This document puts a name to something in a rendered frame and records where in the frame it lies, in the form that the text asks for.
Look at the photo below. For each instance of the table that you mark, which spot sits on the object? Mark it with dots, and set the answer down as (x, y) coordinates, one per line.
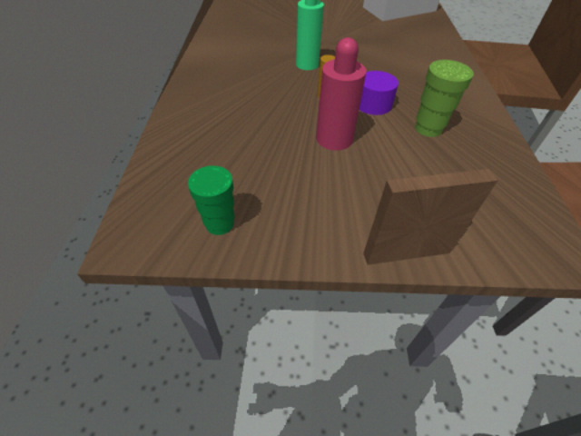
(235, 98)

